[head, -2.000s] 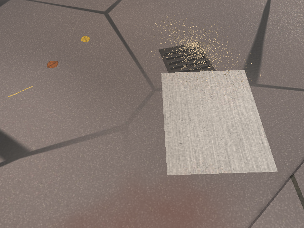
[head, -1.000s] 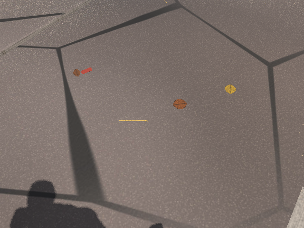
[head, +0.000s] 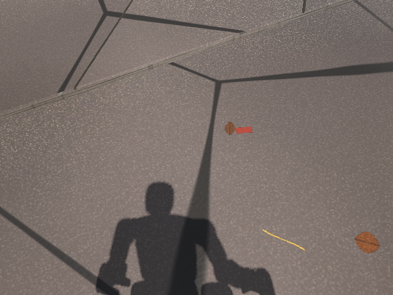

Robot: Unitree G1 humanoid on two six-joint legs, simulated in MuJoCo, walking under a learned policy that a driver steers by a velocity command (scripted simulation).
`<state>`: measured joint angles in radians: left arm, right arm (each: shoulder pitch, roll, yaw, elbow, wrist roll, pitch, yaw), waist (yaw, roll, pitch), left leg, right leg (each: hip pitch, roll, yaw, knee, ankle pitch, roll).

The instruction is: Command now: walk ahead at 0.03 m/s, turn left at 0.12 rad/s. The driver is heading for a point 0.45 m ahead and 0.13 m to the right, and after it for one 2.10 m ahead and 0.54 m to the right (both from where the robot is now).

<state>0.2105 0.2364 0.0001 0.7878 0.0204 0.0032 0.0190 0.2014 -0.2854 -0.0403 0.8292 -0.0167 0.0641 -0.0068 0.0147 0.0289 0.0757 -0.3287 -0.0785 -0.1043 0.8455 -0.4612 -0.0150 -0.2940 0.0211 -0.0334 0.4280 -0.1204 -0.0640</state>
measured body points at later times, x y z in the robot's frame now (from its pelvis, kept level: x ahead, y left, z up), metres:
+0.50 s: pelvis +0.07 -0.02 -0.01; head +0.07 -0.03 +0.44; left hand +0.14 +0.26 -0.12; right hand +0.07 -0.28 -0.16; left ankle -0.01 +0.12 -0.73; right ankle +0.09 -0.10 -0.74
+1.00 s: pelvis +0.31 -0.01 -0.02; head +0.35 +0.00 +0.43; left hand +0.24 +0.23 -0.17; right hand +0.49 -0.24 -0.14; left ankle +0.43 +0.05 -0.74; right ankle +0.10 -0.10 -0.69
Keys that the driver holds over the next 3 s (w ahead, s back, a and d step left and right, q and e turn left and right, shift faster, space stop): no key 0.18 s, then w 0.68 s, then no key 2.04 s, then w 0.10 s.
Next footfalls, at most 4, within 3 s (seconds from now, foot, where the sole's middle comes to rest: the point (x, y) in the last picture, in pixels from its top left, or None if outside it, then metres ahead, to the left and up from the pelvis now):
0.12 left None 0.03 0.12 -0.78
0.96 left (203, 294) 0.47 0.06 -0.78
1.38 right None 0.46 -0.13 -0.78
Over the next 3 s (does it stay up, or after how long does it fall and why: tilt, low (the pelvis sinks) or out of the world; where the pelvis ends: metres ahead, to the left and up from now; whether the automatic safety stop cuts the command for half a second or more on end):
stays up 0.45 0.00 0.00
